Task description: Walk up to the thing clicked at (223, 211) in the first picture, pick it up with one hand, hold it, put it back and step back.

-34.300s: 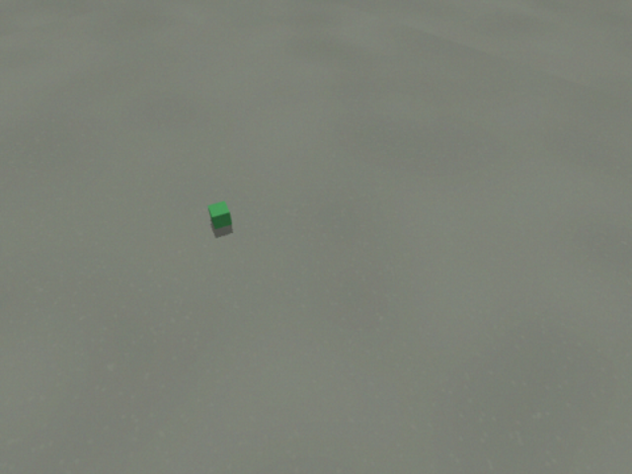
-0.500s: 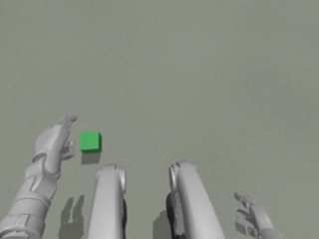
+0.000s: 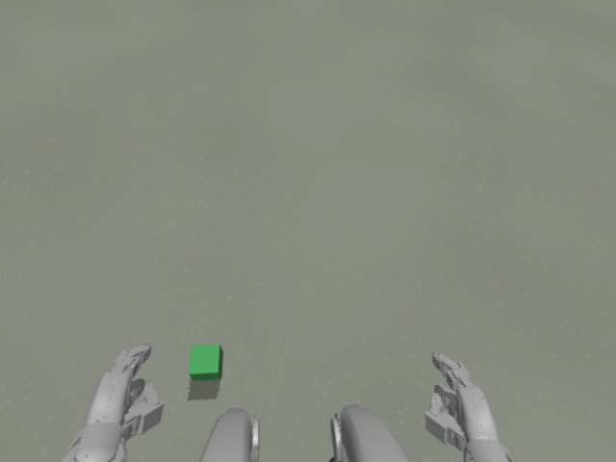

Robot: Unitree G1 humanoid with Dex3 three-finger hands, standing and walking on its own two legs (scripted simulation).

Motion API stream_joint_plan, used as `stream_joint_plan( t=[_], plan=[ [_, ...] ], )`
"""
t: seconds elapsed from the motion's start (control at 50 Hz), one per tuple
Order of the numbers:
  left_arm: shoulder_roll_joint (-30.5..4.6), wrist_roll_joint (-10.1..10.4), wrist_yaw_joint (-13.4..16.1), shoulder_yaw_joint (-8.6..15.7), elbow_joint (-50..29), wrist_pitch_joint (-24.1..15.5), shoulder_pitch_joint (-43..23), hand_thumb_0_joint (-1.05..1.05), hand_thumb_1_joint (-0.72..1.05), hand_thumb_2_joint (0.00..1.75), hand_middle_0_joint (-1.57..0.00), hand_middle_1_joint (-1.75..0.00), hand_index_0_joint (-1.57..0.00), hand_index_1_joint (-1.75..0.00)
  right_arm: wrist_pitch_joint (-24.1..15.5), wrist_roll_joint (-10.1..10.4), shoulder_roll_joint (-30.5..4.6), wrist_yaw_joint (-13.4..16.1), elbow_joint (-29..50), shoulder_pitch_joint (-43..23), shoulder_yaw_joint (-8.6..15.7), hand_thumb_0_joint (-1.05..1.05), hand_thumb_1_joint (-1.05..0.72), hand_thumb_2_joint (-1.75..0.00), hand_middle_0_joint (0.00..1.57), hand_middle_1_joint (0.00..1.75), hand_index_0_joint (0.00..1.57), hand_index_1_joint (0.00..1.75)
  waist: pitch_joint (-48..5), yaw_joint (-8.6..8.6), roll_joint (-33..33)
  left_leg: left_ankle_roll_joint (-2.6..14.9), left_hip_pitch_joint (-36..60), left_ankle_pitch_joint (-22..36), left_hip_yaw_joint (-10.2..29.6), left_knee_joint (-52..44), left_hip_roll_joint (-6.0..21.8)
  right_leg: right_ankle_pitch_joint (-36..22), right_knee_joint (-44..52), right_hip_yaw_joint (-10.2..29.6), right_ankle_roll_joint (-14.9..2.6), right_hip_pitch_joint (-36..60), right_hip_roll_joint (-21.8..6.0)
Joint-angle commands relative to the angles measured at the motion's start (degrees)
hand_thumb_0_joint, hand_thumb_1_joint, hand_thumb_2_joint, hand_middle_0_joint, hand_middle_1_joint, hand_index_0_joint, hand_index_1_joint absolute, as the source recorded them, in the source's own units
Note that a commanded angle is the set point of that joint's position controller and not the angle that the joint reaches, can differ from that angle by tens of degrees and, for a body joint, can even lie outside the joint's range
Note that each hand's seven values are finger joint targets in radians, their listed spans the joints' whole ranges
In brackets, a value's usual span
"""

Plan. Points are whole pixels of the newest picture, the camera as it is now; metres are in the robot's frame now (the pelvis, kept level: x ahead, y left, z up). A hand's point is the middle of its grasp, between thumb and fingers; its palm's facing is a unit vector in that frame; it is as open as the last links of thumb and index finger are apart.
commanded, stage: home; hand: left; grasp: from above
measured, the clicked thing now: (207, 362) +0.42 +0.22 -0.62
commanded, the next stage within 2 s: none
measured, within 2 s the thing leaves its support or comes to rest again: neither
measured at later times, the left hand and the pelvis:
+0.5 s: hand (133, 418) +0.19 +0.18 +0.01, palm faces +0.07 -0.98 -0.18, open 7.4 cm; pelvis +0.04 +0.00 +0.06, yaw +1 degrees
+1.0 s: hand (136, 419) +0.19 +0.18 +0.01, palm faces +0.06 -0.98 -0.19, open 7.4 cm; pelvis +0.03 +0.00 +0.06, yaw +1 degrees
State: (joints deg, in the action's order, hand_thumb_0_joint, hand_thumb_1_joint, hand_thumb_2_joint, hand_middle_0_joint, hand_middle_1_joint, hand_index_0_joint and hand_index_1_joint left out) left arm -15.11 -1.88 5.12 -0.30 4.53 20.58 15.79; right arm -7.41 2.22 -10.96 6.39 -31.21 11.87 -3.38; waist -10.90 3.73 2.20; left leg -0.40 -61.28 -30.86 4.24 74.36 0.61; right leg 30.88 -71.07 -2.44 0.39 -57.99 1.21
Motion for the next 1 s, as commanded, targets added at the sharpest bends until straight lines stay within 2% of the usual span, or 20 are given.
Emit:
stream_joint_plan(
  t=[0.0,0.08,0.12,0.14,0.18,0.34,0.4,0.48,0.58,0.66,0.78,0.8,0.88,0.9,0.94,0.96,0.98],
  plan=[
    [-4.86,3.43,0.68,5.28,-15.65,0.64,3.01,0.00,0.90,0.90,-0.20,-0.30,-0.20,-0.30,-3.55,0.28,-7.73,2.74,9.53,0.92,3.10,0.00,-0.90,-0.90,0.20,0.30,0.20,0.30,-11.02,-0.18,1.73,1.52,18.33,9.42,-1.23,-17.84,-1.14,-10.11,18.68,0.40,-1.31,15.81,0.67],
    [-3.76,5.50,0.12,6.16,-21.27,2.63,8.35,0.00,0.90,0.90,-0.20,-0.30,-0.20,-0.30,-4.75,-0.10,-7.38,4.07,10.42,1.91,3.14,0.00,-0.90,-0.90,0.20,0.30,0.20,0.30,-8.66,-0.76,2.68,1.08,23.42,13.89,-1.00,-22.03,-0.70,-13.73,21.76,-0.54,-1.17,19.76,0.90],
    [-2.98,5.80,-0.43,5.70,-21.92,3.23,10.83,0.00,0.90,0.90,-0.20,-0.30,-0.20,-0.30,-5.37,-0.30,-7.04,4.56,10.60,2.42,3.07,0.00,-0.90,-0.90,0.20,0.30,0.20,0.30,-6.83,-0.82,1.79,1.17,24.25,15.85,-1.06,-22.77,-0.75,-15.43,22.97,-0.78,-1.08,20.62,0.87],
    [-2.70,5.88,-0.72,5.52,-22.37,3.37,11.50,0.00,0.90,0.90,-0.20,-0.30,-0.20,-0.30,-5.70,-0.44,-7.08,4.74,10.81,2.48,3.08,0.00,-0.90,-0.90,0.20,0.30,0.20,0.30,-6.19,-0.22,1.40,1.25,24.77,16.42,-0.84,-23.18,-0.72,-16.05,23.57,-0.85,-1.07,21.24,0.92],
    [-2.83,5.86,-1.34,5.97,-22.70,3.59,13.26,0.00,0.90,0.90,-0.20,-0.30,-0.20,-0.30,-6.23,-0.69,-7.23,5.03,11.29,2.84,3.30,0.00,-0.90,-0.90,0.20,0.30,0.20,0.30,-5.02,-0.55,0.36,1.48,25.34,17.17,-1.05,-23.72,-0.85,-16.83,24.48,-0.88,-0.93,22.30,0.78],
    [-2.75,5.20,-3.58,5.02,-22.11,3.05,11.98,0.00,0.90,0.90,-0.20,-0.30,-0.20,-0.30,-8.42,-1.36,-8.38,5.01,11.15,2.53,4.18,0.00,-0.90,-0.90,0.20,0.30,0.20,0.30,-0.47,-0.16,-0.25,1.38,26.63,14.00,-1.06,-26.44,-0.73,-12.87,26.17,-1.52,-0.77,21.22,0.70],
    [-3.31,5.08,-3.86,5.53,-22.78,2.64,11.26,0.00,0.90,0.90,-0.20,-0.30,-0.20,-0.30,-9.09,-1.63,-8.61,4.86,10.69,2.55,4.47,0.00,-0.90,-0.90,0.20,0.30,0.20,0.30,-2.44,-0.56,0.48,1.22,27.81,16.54,-1.03,-25.97,-0.66,-15.07,25.60,-1.42,-0.74,22.45,0.61],
    [-3.69,4.52,-3.76,5.87,-22.81,2.45,11.55,0.00,0.90,0.90,-0.20,-0.30,-0.20,-0.30,-9.48,-1.70,-8.60,4.71,10.79,1.83,4.27,0.00,-0.90,-0.90,0.20,0.30,0.20,0.30,-1.97,-1.34,1.36,1.17,27.83,15.89,-1.23,-26.29,-0.85,-14.78,25.69,-1.25,-0.74,22.84,0.46],
    [-3.73,4.28,-3.72,5.37,-23.28,2.12,11.16,0.00,0.90,0.90,-0.20,-0.30,-0.20,-0.30,-9.48,-1.84,-8.66,4.54,10.30,1.75,4.33,0.00,-0.90,-0.90,0.20,0.30,0.20,0.30,-3.15,-1.08,3.17,0.85,29.09,17.14,-1.02,-26.38,-0.67,-15.48,25.20,-1.19,-0.99,22.87,0.54],
    [-3.07,4.59,-3.68,5.01,-22.42,2.03,11.96,0.00,0.90,0.90,-0.20,-0.30,-0.20,-0.30,-9.57,-1.84,-8.53,4.58,10.22,1.44,4.09,0.00,-0.90,-0.90,0.20,0.30,0.20,0.30,-2.68,-1.32,1.38,0.99,28.45,16.04,-0.58,-26.67,-0.52,-14.55,25.39,-1.46,-0.88,23.02,0.64],
    [-3.53,4.74,-3.54,5.38,-22.30,1.95,11.43,0.00,0.90,0.90,-0.20,-0.30,-0.20,-0.30,-9.76,-1.93,-8.54,4.85,10.15,1.20,4.01,0.00,-0.90,-0.90,0.20,0.30,0.20,0.30,-2.86,-1.45,-0.27,1.39,27.67,15.90,-1.29,-25.64,-0.80,-15.29,26.03,-0.99,-0.50,23.27,0.41],
    [-3.52,4.89,-3.65,5.39,-21.95,1.77,11.24,0.00,0.90,0.90,-0.20,-0.30,-0.20,-0.30,-9.81,-1.96,-8.82,4.82,10.17,1.33,4.11,0.00,-0.90,-0.90,0.20,0.30,0.20,0.30,-2.32,-0.97,-0.50,1.46,27.50,14.92,-1.36,-25.83,-0.76,-14.50,26.17,-1.01,-0.48,23.13,0.44],
    [-3.64,4.77,-3.64,5.38,-22.03,1.67,12.06,0.00,0.90,0.90,-0.20,-0.30,-0.20,-0.30,-9.85,-1.84,-8.72,4.91,10.10,1.09,4.07,0.00,-0.90,-0.90,0.20,0.30,0.20,0.30,-2.23,-1.74,-0.90,1.44,27.15,14.42,-1.52,-25.93,-0.81,-13.79,26.36,-1.01,-0.50,23.50,0.36],
    [-3.77,4.89,-3.61,5.83,-22.54,1.75,11.73,0.00,0.90,0.90,-0.20,-0.30,-0.20,-0.30,-9.94,-1.92,-8.63,4.94,10.09,1.51,4.12,0.00,-0.90,-0.90,0.20,0.30,0.20,0.30,-3.73,-1.43,-0.18,1.46,27.68,15.75,-1.68,-25.27,-0.94,-15.27,26.20,-0.65,-0.44,23.91,0.24],
    [-3.76,4.73,-3.59,5.69,-22.08,1.95,12.33,0.00,0.90,0.90,-0.20,-0.30,-0.20,-0.30,-9.85,-1.86,-8.67,4.95,10.00,1.45,4.21,0.00,-0.90,-0.90,0.20,0.30,0.20,0.30,-2.58,-1.87,-0.30,1.42,27.23,15.86,-1.73,-25.41,-0.88,-15.34,26.11,-0.76,-0.49,23.85,0.25],
    [-3.71,4.63,-3.58,5.35,-22.24,2.00,11.93,0.00,0.90,0.90,-0.20,-0.30,-0.20,-0.30,-9.78,-1.83,-8.68,4.98,9.92,1.54,4.18,0.00,-0.90,-0.90,0.20,0.30,0.20,0.30,-3.36,-1.36,0.27,1.42,27.93,16.05,-1.83,-25.38,-0.90,-15.55,26.11,-0.59,-0.54,23.61,0.21],
    [-3.83,4.68,-3.66,5.51,-22.52,1.97,11.72,0.00,0.90,0.90,-0.20,-0.30,-0.20,-0.30,-9.89,-1.89,-8.75,4.94,9.79,1.74,4.21,0.00,-0.90,-0.90,0.20,0.30,0.20,0.30,-3.08,-1.55,0.34,1.40,27.87,16.15,-1.79,-25.47,-0.85,-15.48,26.05,-0.64,-0.53,23.70,0.27]
  ],
)
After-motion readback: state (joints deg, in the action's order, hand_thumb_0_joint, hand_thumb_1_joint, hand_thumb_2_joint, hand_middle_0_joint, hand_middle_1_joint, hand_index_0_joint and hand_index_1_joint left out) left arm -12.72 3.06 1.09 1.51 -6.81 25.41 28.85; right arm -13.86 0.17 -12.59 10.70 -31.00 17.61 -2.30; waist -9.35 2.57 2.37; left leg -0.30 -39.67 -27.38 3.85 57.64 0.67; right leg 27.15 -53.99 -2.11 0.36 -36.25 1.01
